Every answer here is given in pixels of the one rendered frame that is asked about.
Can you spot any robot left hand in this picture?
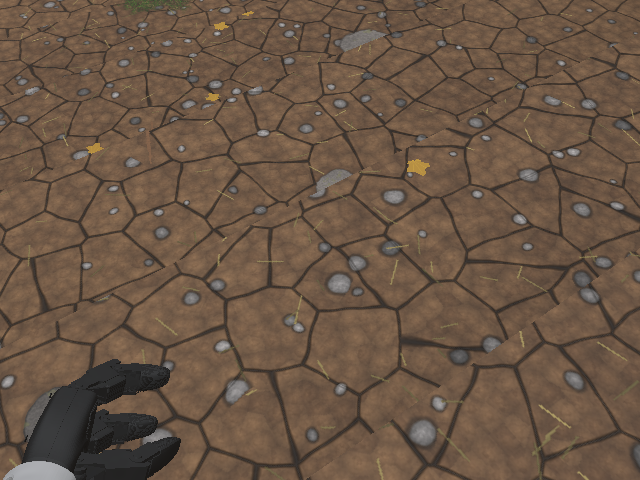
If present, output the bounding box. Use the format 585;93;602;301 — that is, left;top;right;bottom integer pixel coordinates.
21;359;181;480

